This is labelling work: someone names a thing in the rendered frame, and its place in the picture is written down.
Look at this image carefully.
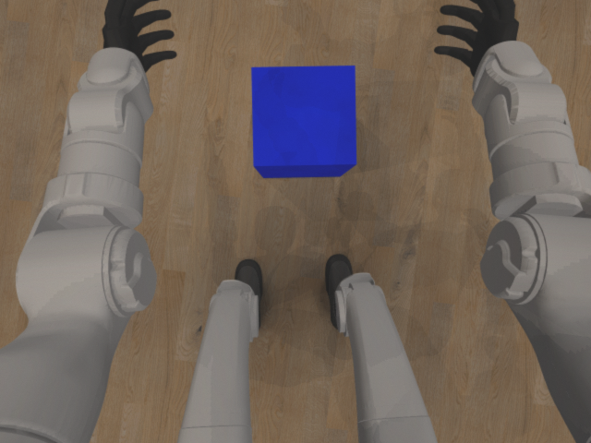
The left robot shin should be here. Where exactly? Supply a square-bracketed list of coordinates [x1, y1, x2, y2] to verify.
[209, 280, 255, 310]

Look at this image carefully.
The carton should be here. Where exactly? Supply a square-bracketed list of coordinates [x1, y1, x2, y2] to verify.
[251, 66, 356, 178]

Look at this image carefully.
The right robot upper arm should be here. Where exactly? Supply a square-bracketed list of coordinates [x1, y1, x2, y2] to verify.
[480, 213, 591, 443]

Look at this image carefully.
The robot left thigh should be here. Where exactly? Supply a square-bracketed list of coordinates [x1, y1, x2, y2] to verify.
[177, 289, 259, 443]

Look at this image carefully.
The left robot hand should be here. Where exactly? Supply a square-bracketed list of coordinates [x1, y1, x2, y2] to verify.
[103, 0, 176, 73]

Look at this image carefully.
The right robot hand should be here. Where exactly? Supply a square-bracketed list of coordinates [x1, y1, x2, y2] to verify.
[434, 0, 519, 77]

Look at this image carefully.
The left robot forearm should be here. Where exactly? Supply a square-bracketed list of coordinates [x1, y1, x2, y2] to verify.
[16, 47, 153, 315]

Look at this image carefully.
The left robot upper arm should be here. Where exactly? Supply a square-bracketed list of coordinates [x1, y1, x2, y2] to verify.
[0, 224, 157, 443]

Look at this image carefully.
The right robot forearm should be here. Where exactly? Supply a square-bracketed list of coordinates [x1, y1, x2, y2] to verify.
[472, 41, 591, 220]

